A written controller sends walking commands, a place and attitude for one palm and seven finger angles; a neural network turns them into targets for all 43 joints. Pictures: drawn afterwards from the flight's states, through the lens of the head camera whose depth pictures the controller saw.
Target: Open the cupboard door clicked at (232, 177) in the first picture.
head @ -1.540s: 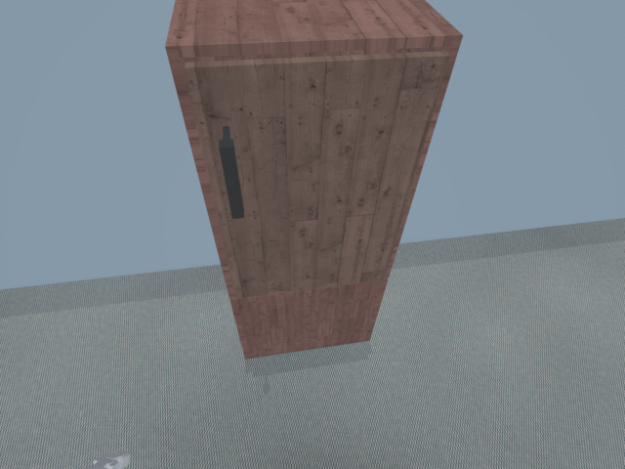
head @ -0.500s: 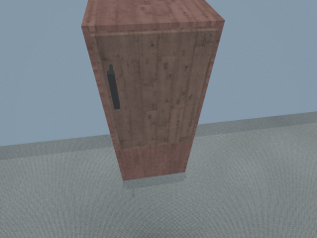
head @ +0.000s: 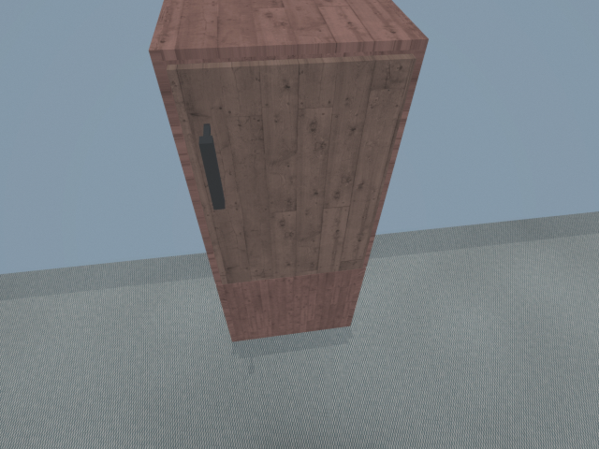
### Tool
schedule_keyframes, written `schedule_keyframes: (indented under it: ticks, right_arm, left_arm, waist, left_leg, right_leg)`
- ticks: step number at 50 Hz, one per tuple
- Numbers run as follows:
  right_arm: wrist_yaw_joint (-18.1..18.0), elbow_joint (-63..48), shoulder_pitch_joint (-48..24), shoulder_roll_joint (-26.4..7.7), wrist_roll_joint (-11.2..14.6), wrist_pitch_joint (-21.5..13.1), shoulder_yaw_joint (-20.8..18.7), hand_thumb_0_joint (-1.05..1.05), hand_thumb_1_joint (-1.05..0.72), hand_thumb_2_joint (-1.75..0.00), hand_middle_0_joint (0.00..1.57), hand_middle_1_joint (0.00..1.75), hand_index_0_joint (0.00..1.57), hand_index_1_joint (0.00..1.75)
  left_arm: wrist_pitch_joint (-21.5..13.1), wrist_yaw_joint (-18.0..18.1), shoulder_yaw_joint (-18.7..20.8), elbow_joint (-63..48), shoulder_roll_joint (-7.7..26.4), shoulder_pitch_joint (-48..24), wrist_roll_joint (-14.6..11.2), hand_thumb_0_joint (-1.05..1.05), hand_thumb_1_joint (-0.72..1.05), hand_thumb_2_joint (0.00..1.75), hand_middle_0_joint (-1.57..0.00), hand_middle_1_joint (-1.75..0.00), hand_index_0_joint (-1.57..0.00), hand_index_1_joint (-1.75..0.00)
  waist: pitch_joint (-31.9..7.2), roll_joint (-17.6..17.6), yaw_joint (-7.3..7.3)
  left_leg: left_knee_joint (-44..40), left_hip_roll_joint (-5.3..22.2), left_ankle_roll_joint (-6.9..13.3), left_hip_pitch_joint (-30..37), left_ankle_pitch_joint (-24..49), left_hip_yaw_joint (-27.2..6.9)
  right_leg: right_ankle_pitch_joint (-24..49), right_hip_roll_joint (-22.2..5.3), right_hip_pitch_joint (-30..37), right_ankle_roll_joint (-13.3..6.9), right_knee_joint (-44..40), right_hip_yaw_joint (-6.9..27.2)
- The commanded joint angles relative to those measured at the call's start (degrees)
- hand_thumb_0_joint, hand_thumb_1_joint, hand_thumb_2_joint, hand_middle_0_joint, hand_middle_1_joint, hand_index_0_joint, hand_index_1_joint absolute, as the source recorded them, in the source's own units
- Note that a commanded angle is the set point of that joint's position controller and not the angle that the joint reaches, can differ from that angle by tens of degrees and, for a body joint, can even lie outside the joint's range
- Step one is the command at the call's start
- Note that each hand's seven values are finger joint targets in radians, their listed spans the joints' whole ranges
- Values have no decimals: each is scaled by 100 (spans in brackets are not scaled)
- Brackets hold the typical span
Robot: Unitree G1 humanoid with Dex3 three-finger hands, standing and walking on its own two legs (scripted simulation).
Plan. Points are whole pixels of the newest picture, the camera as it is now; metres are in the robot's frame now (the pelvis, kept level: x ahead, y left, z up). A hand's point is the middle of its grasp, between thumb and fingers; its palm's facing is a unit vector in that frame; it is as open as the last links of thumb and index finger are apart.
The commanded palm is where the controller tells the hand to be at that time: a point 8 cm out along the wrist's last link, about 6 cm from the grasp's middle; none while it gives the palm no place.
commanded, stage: shuffle to correct the standing spot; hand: left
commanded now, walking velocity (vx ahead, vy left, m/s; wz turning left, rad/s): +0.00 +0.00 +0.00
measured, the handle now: (213, 168) +0.55 +0.19 +0.05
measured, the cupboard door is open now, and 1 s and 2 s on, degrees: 0 0 0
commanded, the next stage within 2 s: come to a stop and stand still in 1.00 s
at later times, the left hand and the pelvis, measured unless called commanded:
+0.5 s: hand out of the picture +0.01 +0.16 -0.19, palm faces +0.08 -0.98 -0.18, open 7.4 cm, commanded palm none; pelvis +0.03 -0.02 -0.01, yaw +4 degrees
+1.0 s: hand out of the picture +0.07 +0.13 -0.19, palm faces +0.20 -0.97 -0.12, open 7.4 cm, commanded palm none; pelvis +0.09 -0.04 +0.00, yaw +9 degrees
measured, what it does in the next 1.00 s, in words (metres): walks ahead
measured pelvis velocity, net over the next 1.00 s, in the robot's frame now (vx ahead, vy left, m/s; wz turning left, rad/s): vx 0.09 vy -0.04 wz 0.16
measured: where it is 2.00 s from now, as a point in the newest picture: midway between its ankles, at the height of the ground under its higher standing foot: outside the picture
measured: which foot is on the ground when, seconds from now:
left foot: down 0.00-1.00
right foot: down 0.00-0.76, up 0.78-1.00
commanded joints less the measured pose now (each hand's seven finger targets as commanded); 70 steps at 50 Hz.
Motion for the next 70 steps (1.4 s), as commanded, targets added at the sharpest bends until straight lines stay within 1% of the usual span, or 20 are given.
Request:
schedule_keyframes:
  ticks: [1, 5, 8, 22, 26, 28, 30, 33, 36, 38, 39, 42, 47, 54, 57, 58, 60, 61, 65, 70]
  right_arm:
    - [-54, -344, -177, -1112, 25, -130, -180, 0, -90, -90, 20, 30, 20, 30]
    - [-58, -345, -203, -1126, 27, -132, -172, 0, -90, -90, 20, 30, 20, 30]
    - [-44, -216, 65, -454, -1, -54, -21, 0, -90, -90, 20, 30, 20, 30]
    - [-175, -98, 721, -299, -47, 65, -223, 0, -90, -90, 20, 30, 20, 30]
    - [-239, -149, 872, 12, -39, 62, -230, 0, -90, -90, 20, 30, 20, 30]
    - [-273, -261, 806, 239, -40, 89, -230, 0, -90, -90, 20, 30, 20, 30]
    - [-286, -319, 638, 284, -46, 94, -276, 0, -90, -90, 20, 30, 20, 30]
    - [-261, -305, 758, 487, -21, 81, -278, 0, -90, -90, 20, 30, 20, 30]
    - [-276, 22, 1850, 478, -65, 12, -269, 0, -90, -90, 20, 30, 20, 30]
    - [-382, 137, 2423, -311, -120, -28, -406, 0, -90, -90, 20, 30, 20, 30]
    - [-397, 53, 2211, -336, -127, 0, -372, 0, -90, -90, 20, 30, 20, 30]
    - [-432, -227, 1463, -26, -110, -69, -277, 0, -90, -90, 20, 30, 20, 30]
    - [-415, -348, 1357, -95, -78, -96, -400, 0, -90, -90, 20, 30, 20, 30]
    - [-334, -391, 1324, -266, -142, 7, -623, 0, -90, -90, 20, 30, 20, 30]
    - [-292, -506, 983, -372, -134, 51, -673, 0, -90, -90, 20, 30, 20, 30]
    - [-247, -527, 1021, -238, -108, 57, -646, 0, -90, -90, 20, 30, 20, 30]
    - [-171, -718, 1435, 596, 21, 130, -450, 0, -90, -90, 20, 30, 20, 30]
    - [-183, -721, 1377, 510, 29, 212, -461, 0, -90, -90, 20, 30, 20, 30]
    - [-147, -640, 1022, 296, -19, 274, -480, 0, -90, -90, 20, 30, 20, 30]
    - [-64, -876, 676, 261, -56, 368, -476, 0, -90, -90, 20, 30, 20, 30]
  left_arm:
    - [-158, 72, 217, -341, 1106, -130, 13, 0, 90, 90, -20, -30, -20, -30]
    - [-155, 72, 219, -339, 1112, -130, 13, 0, 90, 90, -20, -30, -20, -30]
    - [-60, 89, 72, -130, 449, 238, -10, 0, 90, 90, -20, -30, -20, -30]
    - [104, 51, 195, -106, 51, 1114, 64, 0, 90, 90, -20, -30, -20, -30]
    - [118, 95, 307, -88, 66, 1575, 74, 0, 90, 90, -20, -30, -20, -30]
    - [124, 122, 341, -52, 117, 1795, 97, 0, 90, 90, -20, -30, -20, -30]
    - [117, 119, 321, -75, -19, 1817, 145, 0, 90, 90, -20, -30, -20, -30]
    - [112, 158, 308, -94, -159, 1702, 178, 0, 90, 90, -20, -30, -20, -30]
    - [143, 149, 278, -177, -260, 1404, 94, 0, 90, 90, -20, -30, -20, -30]
    - [141, 118, 207, -324, -600, 1694, 76, 0, 90, 90, -20, -30, -20, -30]
    - [207, 148, 290, -343, -359, 1552, 156, 0, 90, 90, -20, -30, -20, -30]
    - [282, 73, 364, -291, -462, 1383, 173, 0, 90, 90, -20, -30, -20, -30]
    - [380, -15, 406, -349, -560, 1392, 132, 0, 90, 90, -20, -30, -20, -30]
    - [335, -110, 472, -839, -512, 462, 91, 0, 90, 90, -20, -30, -20, -30]
    - [207, -109, 545, -710, -383, 1019, 88, 0, 90, 90, -20, -30, -20, -30]
    - [111, -74, 576, -594, -172, 1421, 109, 0, 90, 90, -20, -30, -20, -30]
    - [-52, 69, 635, -611, 678, 1359, 119, 0, 90, 90, -20, -30, -20, -30]
    - [-41, 101, 545, -680, 518, 1153, 81, 0, 90, 90, -20, -30, -20, -30]
    - [-12, 228, 524, -811, 254, 546, 112, 0, 90, 90, -20, -30, -20, -30]
    - [9, 341, 607, -847, 387, 811, 126, 0, 90, 90, -20, -30, -20, -30]
  waist:
    - [-441, -7, 9]
    - [-397, 0, 22]
    - [-356, -91, 12]
    - [223, 292, 63]
    - [83, -380, 152]
    - [96, -1060, 194]
    - [320, -946, 203]
    - [397, -513, 54]
    - [-27, -238, -454]
    - [-198, 1549, -442]
    - [-6, 1032, -409]
    - [644, 632, -103]
    - [19, 791, -52]
    - [311, 1351, -272]
    - [-19, 1265, 51]
    - [-250, 824, 222]
    - [-961, -1749, 112]
    - [-926, -1186, 121]
    - [-172, -1406, 134]
    - [-543, -843, 269]
  left_leg:
    - [-239, 628, 128, 131, 977, -455]
    - [-255, 627, 124, 133, 1011, -458]
    - [-308, 642, 52, 87, 721, -471]
    - [102, 793, 328, -749, 141, -910]
    - [1109, 411, 213, -1329, 370, -265]
    - [1952, 185, 118, -1685, -1029, 254]
    - [2954, 290, 100, -2005, -1901, 377]
    - [2886, 440, 102, -1829, -1831, 593]
    - [759, 445, 185, -104, 130, 587]
    - [-187, 2598, 1069, 921, 2447, -2238]
    - [-276, 2747, 1220, 334, 2361, -2065]
    - [-373, 2221, 973, -489, 2462, -1176]
    - [-16, 1751, 747, 216, 3201, 19]
    - [244, 1795, 576, -104, 2964, 195]
    - [838, 1632, 316, -483, 1939, 200]
    - [1431, 1227, 109, -660, 1191, 407]
    - [3224, 260, -141, -1376, -2532, 323]
    - [3440, 330, -50, -1099, -2521, -68]
    - [4491, 328, -167, -1842, -1944, -112]
    - [4471, 134, -274, -2124, -1607, -122]
  right_leg:
    - [986, -671, 91, -101, -308, 527]
    - [1026, -669, 101, -94, -307, 518]
    - [423, -600, 83, 68, -348, 338]
    - [-239, -397, -149, 30, 349, -178]
    - [272, -695, 460, -182, 135, 118]
    - [947, -1198, 589, -549, -143, 527]
    - [1741, -1464, 408, -944, -217, 646]
    - [2379, -1477, 232, -1169, -46, 312]
    - [2193, -887, -393, -611, 1319, -315]
    - [-2114, -17, -2103, -26, 3524, -537]
    - [-2399, -155, -2010, -71, 3988, 27]
    - [-1412, -387, -2146, 106, 4440, 239]
    - [-765, -342, -2274, 325, 4220, 36]
    - [-731, -356, -1806, 300, 2348, -427]
    - [-96, -274, -689, 190, 1179, -529]
    - [621, -338, -89, 199, 563, -461]
    - [3248, -2171, 274, -386, 228, 1325]
    - [2987, -2180, -177, -658, 98, 1092]
    - [3483, -2019, -387, -953, 242, 988]
    - [3784, -2122, 132, -1058, 409, 826]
